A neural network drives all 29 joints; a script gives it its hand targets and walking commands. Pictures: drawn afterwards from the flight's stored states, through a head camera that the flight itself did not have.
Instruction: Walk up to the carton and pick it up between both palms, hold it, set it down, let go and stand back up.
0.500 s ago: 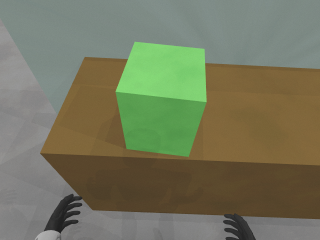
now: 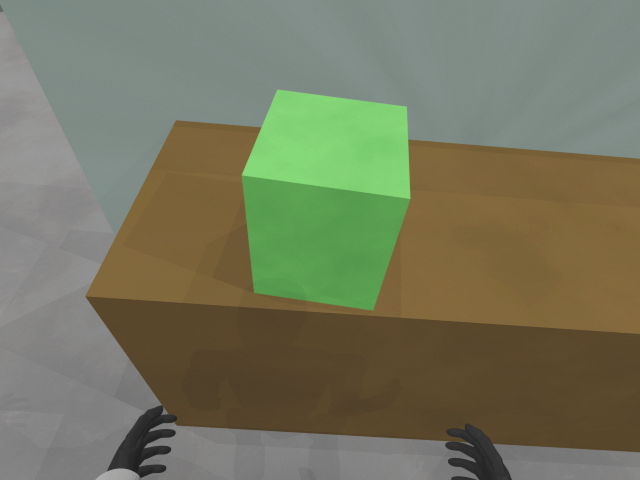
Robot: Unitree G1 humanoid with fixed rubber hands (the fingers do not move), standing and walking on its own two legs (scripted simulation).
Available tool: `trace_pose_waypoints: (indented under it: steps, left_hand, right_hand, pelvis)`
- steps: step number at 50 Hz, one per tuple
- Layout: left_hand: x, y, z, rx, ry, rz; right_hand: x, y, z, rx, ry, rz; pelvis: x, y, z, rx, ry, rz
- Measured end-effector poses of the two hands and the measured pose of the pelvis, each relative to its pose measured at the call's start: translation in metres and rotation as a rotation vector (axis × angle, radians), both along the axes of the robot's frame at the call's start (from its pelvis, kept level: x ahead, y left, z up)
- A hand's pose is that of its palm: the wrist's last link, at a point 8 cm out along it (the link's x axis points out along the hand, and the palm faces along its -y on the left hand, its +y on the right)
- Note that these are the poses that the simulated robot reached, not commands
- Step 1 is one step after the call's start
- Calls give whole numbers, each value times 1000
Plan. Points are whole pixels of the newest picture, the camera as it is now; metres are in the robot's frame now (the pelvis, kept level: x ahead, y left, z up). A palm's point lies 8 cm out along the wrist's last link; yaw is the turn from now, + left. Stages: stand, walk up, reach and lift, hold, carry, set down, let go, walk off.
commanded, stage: let go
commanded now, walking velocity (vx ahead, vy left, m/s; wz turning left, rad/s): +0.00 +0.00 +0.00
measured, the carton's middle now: (326, 204) +0.51 +0.02 +0.05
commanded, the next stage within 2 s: stand in 0.44 s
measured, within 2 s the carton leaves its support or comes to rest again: neither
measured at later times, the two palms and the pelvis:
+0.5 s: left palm (133, 457) +0.17 +0.24 -0.08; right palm out of the picture +0.14 -0.21 -0.08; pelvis +0.00 +0.02 +0.00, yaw -1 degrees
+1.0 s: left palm out of the picture +0.07 +0.29 -0.11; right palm out of the picture +0.09 -0.20 -0.12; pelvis +0.02 +0.04 +0.00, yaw +0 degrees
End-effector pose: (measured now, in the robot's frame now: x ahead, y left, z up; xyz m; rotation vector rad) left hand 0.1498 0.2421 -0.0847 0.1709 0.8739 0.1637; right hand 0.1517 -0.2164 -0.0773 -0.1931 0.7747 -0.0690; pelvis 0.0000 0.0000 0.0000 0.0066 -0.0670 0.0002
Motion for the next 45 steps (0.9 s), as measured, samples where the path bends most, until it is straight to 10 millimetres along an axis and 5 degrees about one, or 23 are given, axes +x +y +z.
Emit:
trace_pose_waypoints:
  steps: [16, 27, 45]
  left_hand:
    - [15, -10, 6, -24, -24, -61]
    - [15, 1, 0, -13, -37, -56]
    - [-69, 46, -23, 22, 145, 18]
  right_hand:
    - [-14, -1, -2, 11, -15, -39]
    - [-7, 7, -2, 6, -3, -30]
    - [-52, 15, -38, -7, 216, -79]
  pelvis:
    - [2, 13, 1, -6, 0, -18]
    - [4, 19, -1, -11, 13, -21]
    - [24, 40, -1, -21, 13, 6]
